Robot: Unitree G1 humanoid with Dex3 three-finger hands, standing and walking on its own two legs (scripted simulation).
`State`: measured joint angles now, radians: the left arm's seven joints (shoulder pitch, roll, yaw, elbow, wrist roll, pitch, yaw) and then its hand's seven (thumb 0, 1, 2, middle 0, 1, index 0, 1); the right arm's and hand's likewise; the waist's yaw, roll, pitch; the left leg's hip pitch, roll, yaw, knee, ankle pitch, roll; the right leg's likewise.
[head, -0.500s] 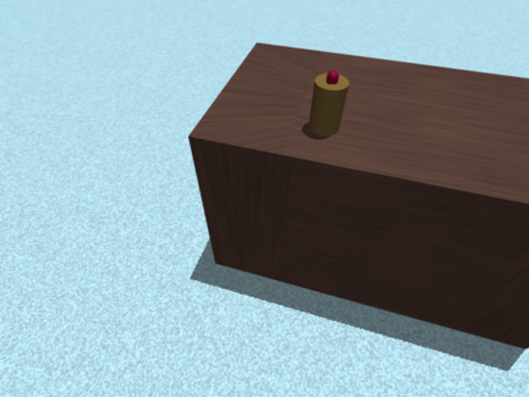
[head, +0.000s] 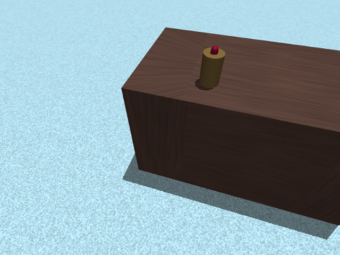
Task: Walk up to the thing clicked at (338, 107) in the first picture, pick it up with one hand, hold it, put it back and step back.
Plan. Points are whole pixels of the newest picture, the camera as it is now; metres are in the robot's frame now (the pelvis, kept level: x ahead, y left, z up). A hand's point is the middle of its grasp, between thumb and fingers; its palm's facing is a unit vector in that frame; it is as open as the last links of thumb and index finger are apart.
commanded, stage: stand
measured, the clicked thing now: (211, 65) +0.82 -0.17 +0.00
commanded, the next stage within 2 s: walk up in 0.62 s
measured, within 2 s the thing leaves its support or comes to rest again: neither
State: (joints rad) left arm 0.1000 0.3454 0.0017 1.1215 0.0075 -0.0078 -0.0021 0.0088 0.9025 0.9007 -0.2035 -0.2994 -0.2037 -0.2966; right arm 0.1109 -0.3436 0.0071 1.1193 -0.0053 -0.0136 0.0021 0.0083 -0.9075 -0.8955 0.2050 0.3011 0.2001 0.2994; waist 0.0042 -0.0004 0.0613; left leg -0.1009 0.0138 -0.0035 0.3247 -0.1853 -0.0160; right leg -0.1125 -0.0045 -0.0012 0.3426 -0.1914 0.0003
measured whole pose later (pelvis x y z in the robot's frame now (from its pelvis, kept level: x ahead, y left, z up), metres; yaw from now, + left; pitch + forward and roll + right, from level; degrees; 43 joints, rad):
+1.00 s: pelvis +0.06 +0.11 -0.04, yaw -3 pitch -3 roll +0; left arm 0.35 0.47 0.09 0.97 0.03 -0.02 0.04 0.01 0.90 0.90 -0.21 -0.30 -0.21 -0.30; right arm 0.24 -0.45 -0.14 0.84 -0.06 0.02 0.10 0.01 -0.91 -0.90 0.20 0.30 0.20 0.30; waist -0.01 0.01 0.11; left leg -0.38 0.07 0.01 0.74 -0.30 -0.03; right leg -0.27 -0.08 0.13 0.89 -0.52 -0.02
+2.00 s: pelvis +0.19 +0.19 -0.03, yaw -16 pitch -3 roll +0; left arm 0.16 0.39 0.03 0.93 0.01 0.01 -0.01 0.01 0.90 0.90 -0.20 -0.30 -0.20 -0.30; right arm 0.18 -0.41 -0.03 0.91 0.01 -0.02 -0.01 0.01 -0.91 -0.90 0.21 0.30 0.20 0.30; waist -0.01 -0.01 0.13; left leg -0.31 0.04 0.02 0.73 -0.35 -0.01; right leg -0.31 -0.02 0.03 0.75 -0.40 0.01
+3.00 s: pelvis +0.19 +0.19 +0.00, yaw -15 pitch -2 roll +0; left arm 0.08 0.35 0.03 1.15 0.01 0.01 -0.02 0.01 0.90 0.90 -0.20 -0.30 -0.20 -0.30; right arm 0.09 -0.35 0.00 1.13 0.00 -0.03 0.00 0.01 -0.91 -0.90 0.21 0.30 0.20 0.30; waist 0.01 -0.01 0.05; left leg -0.13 0.04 0.02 0.34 -0.17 -0.03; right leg -0.12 -0.02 0.02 0.35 -0.19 0.03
